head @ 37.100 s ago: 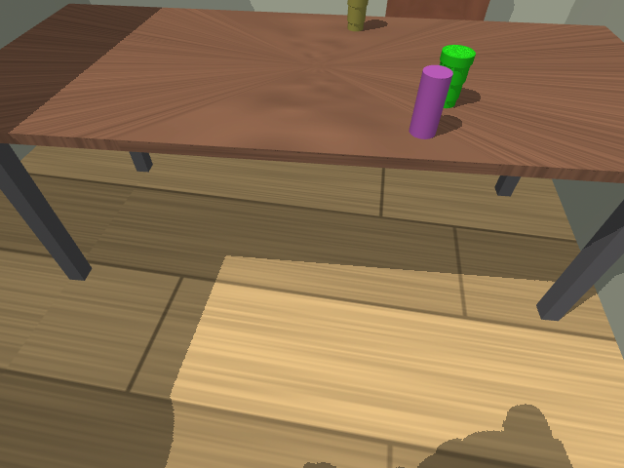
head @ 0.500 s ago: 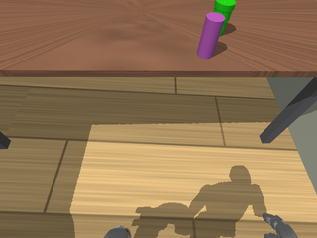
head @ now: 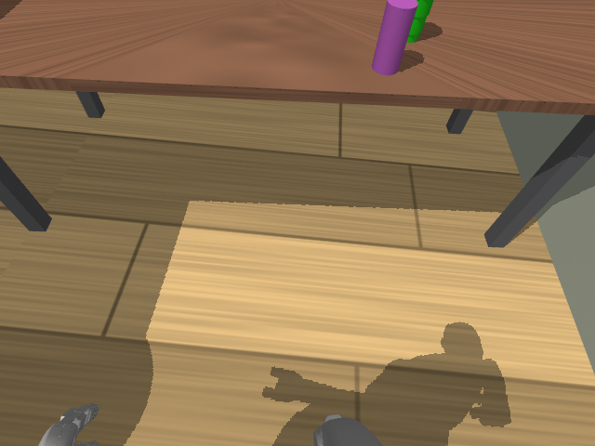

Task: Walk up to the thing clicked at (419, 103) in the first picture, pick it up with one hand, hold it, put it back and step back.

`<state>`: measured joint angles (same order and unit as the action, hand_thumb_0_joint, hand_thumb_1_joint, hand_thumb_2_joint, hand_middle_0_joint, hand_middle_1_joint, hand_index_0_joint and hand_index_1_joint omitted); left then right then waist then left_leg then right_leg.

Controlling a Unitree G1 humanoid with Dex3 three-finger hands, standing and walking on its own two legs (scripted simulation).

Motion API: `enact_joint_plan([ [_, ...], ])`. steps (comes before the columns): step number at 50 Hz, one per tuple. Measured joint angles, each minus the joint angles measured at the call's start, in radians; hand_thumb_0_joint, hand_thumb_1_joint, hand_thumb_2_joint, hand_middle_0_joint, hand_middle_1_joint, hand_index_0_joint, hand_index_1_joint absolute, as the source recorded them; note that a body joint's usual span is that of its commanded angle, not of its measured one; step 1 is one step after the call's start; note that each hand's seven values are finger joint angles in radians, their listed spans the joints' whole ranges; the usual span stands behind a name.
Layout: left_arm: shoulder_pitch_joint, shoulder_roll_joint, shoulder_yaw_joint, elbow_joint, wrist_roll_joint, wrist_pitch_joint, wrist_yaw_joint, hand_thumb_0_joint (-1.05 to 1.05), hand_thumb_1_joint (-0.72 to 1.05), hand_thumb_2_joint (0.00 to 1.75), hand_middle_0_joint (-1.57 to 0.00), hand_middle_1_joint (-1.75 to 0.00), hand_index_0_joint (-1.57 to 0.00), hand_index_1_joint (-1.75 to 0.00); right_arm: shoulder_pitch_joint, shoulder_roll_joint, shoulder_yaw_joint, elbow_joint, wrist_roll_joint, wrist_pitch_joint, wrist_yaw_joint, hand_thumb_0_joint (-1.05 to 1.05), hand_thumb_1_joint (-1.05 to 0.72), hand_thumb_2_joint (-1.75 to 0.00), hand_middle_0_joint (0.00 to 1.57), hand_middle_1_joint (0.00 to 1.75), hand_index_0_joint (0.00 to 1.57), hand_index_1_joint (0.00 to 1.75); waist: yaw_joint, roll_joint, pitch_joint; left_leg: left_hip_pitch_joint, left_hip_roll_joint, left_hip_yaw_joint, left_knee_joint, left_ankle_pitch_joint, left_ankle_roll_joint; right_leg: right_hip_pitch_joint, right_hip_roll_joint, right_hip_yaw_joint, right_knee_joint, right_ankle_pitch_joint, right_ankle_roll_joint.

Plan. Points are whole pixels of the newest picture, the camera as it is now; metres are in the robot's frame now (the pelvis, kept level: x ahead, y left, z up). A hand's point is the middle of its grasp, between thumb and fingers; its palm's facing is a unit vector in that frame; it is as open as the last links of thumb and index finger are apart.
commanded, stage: step back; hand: right
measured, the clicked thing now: (393, 37) +0.92 -0.22 +0.04
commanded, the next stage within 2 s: stand in 1.42 s
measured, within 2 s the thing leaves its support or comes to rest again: neither
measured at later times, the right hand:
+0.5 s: hand out of the picture -0.09 -0.31 -0.16, palm faces -0.08 +0.93 -0.35, open 7.4 cm
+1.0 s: hand out of the picture -0.07 -0.30 -0.15, palm faces -0.07 +0.94 -0.34, open 7.4 cm
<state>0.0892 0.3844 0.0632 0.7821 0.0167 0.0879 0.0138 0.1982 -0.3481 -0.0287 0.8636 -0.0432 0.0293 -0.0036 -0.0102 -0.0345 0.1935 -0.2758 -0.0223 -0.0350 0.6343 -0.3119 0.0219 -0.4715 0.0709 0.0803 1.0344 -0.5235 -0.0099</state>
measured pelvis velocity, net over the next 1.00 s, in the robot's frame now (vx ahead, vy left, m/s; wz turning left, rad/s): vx -0.16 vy -0.04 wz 0.03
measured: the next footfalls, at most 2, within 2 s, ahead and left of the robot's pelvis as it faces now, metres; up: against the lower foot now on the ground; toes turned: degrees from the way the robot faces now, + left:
right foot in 0.20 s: -0.08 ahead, -0.15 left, +0.00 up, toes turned -1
left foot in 0.56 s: -0.15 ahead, +0.11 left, +0.00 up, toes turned +1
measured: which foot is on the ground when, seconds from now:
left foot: down 0.00-0.24, up 0.26-0.54, down 0.56-0.88, up 0.90-1.00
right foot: up 0.00-0.18, down 0.20-0.60, up 0.62-0.82, down 0.84-1.00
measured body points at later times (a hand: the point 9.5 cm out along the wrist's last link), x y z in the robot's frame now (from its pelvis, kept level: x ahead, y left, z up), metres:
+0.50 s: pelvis -0.16 -0.04 +0.00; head -0.12 -0.07 +0.45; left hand -0.09 +0.29 -0.09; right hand -0.08 -0.36 -0.14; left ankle -0.18 +0.11 -0.68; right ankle -0.12 -0.15 -0.73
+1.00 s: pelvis -0.16 -0.04 +0.00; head -0.15 -0.06 +0.45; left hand -0.14 +0.27 -0.11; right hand -0.07 -0.35 -0.13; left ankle -0.17 +0.10 -0.68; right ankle -0.13 -0.13 -0.73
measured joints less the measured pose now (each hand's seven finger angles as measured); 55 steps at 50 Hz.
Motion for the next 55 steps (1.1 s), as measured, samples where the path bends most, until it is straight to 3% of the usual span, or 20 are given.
enact_joint_plan([
  [4, 0.040, 0.001, 0.000, 0.018, -0.005, -0.006, -0.010, 0.00, 0.91, 0.90, -0.20, -0.30, -0.21, -0.30, -0.023, -0.007, -0.001, -0.022, -0.001, 0.000, -0.006, 0.01, -0.90, -0.90, 0.20, 0.30, 0.21, 0.30, 0.014, 0.003, -0.039, -0.036, 0.039, 0.009, -0.038, 0.057, -0.013, 0.035, 0.031, 0.042, 0.123, 0.000, 0.008],
  [8, 0.063, 0.002, -0.004, 0.033, -0.002, -0.026, -0.008, 0.00, 0.91, 0.90, -0.20, -0.30, -0.21, -0.30, -0.076, -0.032, -0.011, -0.059, 0.002, 0.007, -0.005, 0.01, -0.90, -0.90, 0.20, 0.30, 0.21, 0.30, 0.032, 0.014, -0.029, -0.097, 0.067, 0.024, -0.017, 0.093, -0.028, 0.160, -0.025, 0.006, -0.124, 0.012, 0.029],
  [10, 0.076, 0.004, -0.005, 0.049, 0.000, -0.042, -0.006, 0.00, 0.91, 0.90, -0.20, -0.30, -0.21, -0.30, -0.107, -0.048, -0.013, -0.072, 0.007, 0.015, 0.000, 0.01, -0.90, -0.90, 0.20, 0.30, 0.21, 0.30, 0.041, 0.023, -0.023, -0.139, 0.081, 0.035, 0.026, 0.095, -0.043, 0.240, -0.052, -0.022, -0.340, 0.097, 0.025],
  [12, 0.067, -0.027, -0.007, 0.089, 0.010, -0.052, -0.003, 0.00, 0.91, 0.90, -0.20, -0.30, -0.21, -0.30, -0.135, -0.077, -0.024, -0.065, 0.015, 0.027, 0.000, 0.01, -0.90, -0.90, 0.20, 0.30, 0.21, 0.30, 0.022, 0.107, 0.007, -0.166, 0.121, -0.020, 0.076, 0.092, -0.031, 0.268, -0.003, -0.071, -0.388, 0.131, 0.002],
  [13, 0.076, -0.035, -0.012, 0.097, 0.015, -0.055, -0.007, 0.00, 0.91, 0.90, -0.20, -0.30, -0.21, -0.30, -0.132, -0.079, -0.028, -0.058, 0.018, 0.033, -0.003, 0.01, -0.90, -0.90, 0.20, 0.30, 0.21, 0.30, 0.014, 0.123, 0.000, -0.183, 0.102, -0.058, 0.107, 0.019, -0.022, 0.260, 0.001, -0.086, -0.380, 0.137, -0.005],
  [15, 0.110, -0.033, -0.017, 0.101, 0.021, -0.059, -0.012, 0.00, 0.90, 0.90, -0.20, -0.30, -0.21, -0.30, -0.110, -0.062, -0.031, -0.039, 0.021, 0.048, -0.008, 0.01, -0.90, -0.90, 0.20, 0.30, 0.21, 0.30, 0.043, 0.090, -0.037, -0.222, 0.017, -0.092, 0.262, -0.139, -0.025, 0.221, -0.030, -0.061, -0.357, 0.146, -0.018],
  [18, 0.139, -0.032, -0.014, 0.117, 0.025, -0.058, -0.005, 0.01, 0.90, 0.90, -0.21, -0.30, -0.21, -0.30, -0.075, -0.059, -0.026, -0.019, 0.028, 0.050, 0.000, 0.01, -0.90, -0.90, 0.20, 0.30, 0.21, 0.30, 0.053, 0.063, -0.068, -0.240, -0.070, -0.127, 0.472, -0.150, -0.028, 0.202, -0.070, -0.040, -0.397, 0.195, -0.018],
  [20, 0.138, -0.029, -0.008, 0.123, 0.026, -0.061, -0.002, 0.01, 0.90, 0.90, -0.21, -0.30, -0.21, -0.30, -0.046, -0.065, -0.026, -0.009, 0.028, 0.041, 0.000, 0.01, -0.90, -0.90, 0.20, 0.30, 0.21, 0.30, 0.042, 0.071, -0.080, -0.225, -0.080, -0.131, 0.518, -0.126, -0.039, 0.186, -0.083, -0.055, -0.417, 0.221, -0.016],
  [25, 0.122, -0.014, 0.008, 0.099, 0.035, -0.086, -0.006, 0.01, 0.90, 0.90, -0.21, -0.30, -0.21, -0.30, 0.025, -0.076, -0.029, 0.049, 0.012, 0.034, 0.010, 0.01, -0.90, -0.90, 0.20, 0.30, 0.21, 0.30, 0.035, 0.102, -0.092, -0.088, -0.021, -0.088, 0.306, -0.159, -0.058, 0.151, -0.095, -0.114, -0.405, 0.238, -0.018],
  [28, 0.113, 0.007, 0.014, 0.095, 0.033, -0.089, -0.013, 0.01, 0.90, 0.90, -0.21, -0.30, -0.21, -0.30, 0.055, -0.063, -0.029, 0.088, 0.004, 0.026, 0.024, 0.01, -0.90, -0.90, 0.20, 0.30, 0.21, 0.30, 0.033, 0.090, -0.102, 0.017, 0.012, -0.031, 0.073, -0.203, -0.039, 0.135, -0.119, -0.147, -0.372, 0.229, -0.011],
  [30, 0.113, 0.029, 0.016, 0.106, 0.031, -0.080, -0.013, 0.00, 0.90, 0.90, -0.21, -0.30, -0.21, -0.30, 0.053, -0.037, -0.032, 0.113, -0.001, 0.012, 0.030, 0.01, -0.90, -0.90, 0.20, 0.30, 0.21, 0.30, 0.044, 0.036, -0.091, 0.066, -0.015, 0.000, -0.022, -0.047, -0.028, 0.132, -0.150, -0.121, -0.338, 0.210, -0.004],
  [33, 0.149, 0.030, 0.012, 0.150, 0.018, -0.064, -0.013, 0.00, 0.90, 0.90, -0.20, -0.30, -0.21, -0.30, 0.075, -0.018, -0.028, 0.110, -0.010, -0.009, 0.037, 0.01, -0.90, -0.90, 0.20, 0.30, 0.21, 0.30, 0.029, 0.023, -0.136, 0.072, -0.011, 0.009, -0.036, -0.039, -0.002, 0.092, -0.113, -0.081, -0.231, 0.057, 0.000],
  [35, 0.160, 0.033, 0.008, 0.176, 0.011, -0.061, -0.024, 0.01, 0.90, 0.90, -0.20, -0.30, -0.21, -0.30, 0.079, -0.010, -0.024, 0.110, -0.012, -0.017, 0.037, 0.01, -0.90, -0.90, 0.20, 0.30, 0.21, 0.30, 0.013, 0.023, -0.151, 0.084, 0.003, 0.002, -0.064, -0.024, 0.008, 0.080, -0.092, -0.077, -0.188, 0.061, -0.001],
  [37, 0.169, 0.038, 0.007, 0.186, 0.007, -0.070, -0.033, 0.01, 0.91, 0.90, -0.20, -0.30, -0.21, -0.30, 0.074, -0.001, -0.020, 0.108, -0.012, -0.025, 0.034, 0.01, -0.90, -0.90, 0.20, 0.30, 0.21, 0.30, 0.013, 0.009, -0.152, 0.098, 0.007, 0.009, -0.092, -0.001, -0.006, 0.078, -0.092, -0.074, -0.201, 0.096, -0.002],
  [41, 0.176, 0.028, 0.006, 0.206, 0.006, -0.082, -0.044, 0.01, 0.91, 0.90, -0.20, -0.30, -0.21, -0.30, 0.051, -0.006, -0.023, 0.093, -0.011, -0.028, 0.038, 0.01, -0.90, -0.90, 0.20, 0.30, 0.21, 0.30, 0.012, 0.005, -0.148, 0.095, 0.018, 0.023, -0.079, -0.015, -0.019, 0.125, -0.090, -0.091, -0.314, 0.111, 0.005],
  [44, 0.175, -0.003, 0.004, 0.218, 0.012, -0.103, -0.038, 0.01, 0.91, 0.90, -0.20, -0.30, -0.21, -0.30, 0.030, -0.033, -0.032, 0.088, -0.005, -0.012, 0.033, 0.01, -0.90, -0.90, 0.20, 0.30, 0.21, 0.30, 0.018, 0.059, -0.133, 0.070, 0.056, 0.011, 0.014, -0.080, -0.016, 0.186, -0.053, -0.121, -0.419, 0.257, -0.015],
  [45, 0.176, -0.015, 0.003, 0.217, 0.019, -0.113, -0.034, 0.01, 0.91, 0.90, -0.20, -0.30, -0.21, -0.30, 0.028, -0.039, -0.034, 0.089, -0.002, -0.007, 0.028, 0.01, -0.90, -0.90, 0.20, 0.30, 0.21, 0.30, 0.018, 0.081, -0.132, 0.048, 0.057, -0.017, 0.077, -0.125, -0.008, 0.191, -0.040, -0.135, -0.418, 0.259, -0.023],
  [48, 0.183, -0.032, 0.000, 0.208, 0.028, -0.128, -0.029, 0.01, 0.90, 0.90, -0.20, -0.30, -0.21, -0.30, 0.026, -0.036, -0.034, 0.097, 0.003, -0.001, 0.020, 0.01, -0.90, -0.90, 0.20, 0.30, 0.21, 0.30, 0.048, 0.076, -0.139, -0.032, -0.001, -0.049, 0.247, -0.204, -0.003, 0.198, -0.048, -0.127, -0.419, 0.237, -0.041],
  [51, 0.183, -0.045, -0.005, 0.204, 0.022, -0.139, -0.023, 0.01, 0.90, 0.90, -0.21, -0.30, -0.21, -0.30, 0.017, -0.043, -0.034, 0.096, 0.009, -0.013, 0.023, 0.01, -0.90, -0.90, 0.20, 0.30, 0.21, 0.30, 0.055, 0.083, -0.123, -0.096, -0.008, -0.058, 0.298, -0.154, -0.007, 0.227, -0.058, -0.128, -0.465, 0.251, -0.034],
  [55, 0.174, -0.042, -0.011, 0.200, 0.017, -0.144, -0.019, 0.01, 0.90, 0.90, -0.21, -0.30, -0.21, -0.30, 0.006, -0.049, -0.036, 0.095, 0.007, -0.017, 0.024, 0.01, -0.90, -0.90, 0.20, 0.30, 0.21, 0.30, 0.056, 0.089, -0.102, -0.125, 0.023, -0.055, 0.218, -0.108, -0.021, 0.242, -0.069, -0.129, -0.482, 0.247, -0.024],
])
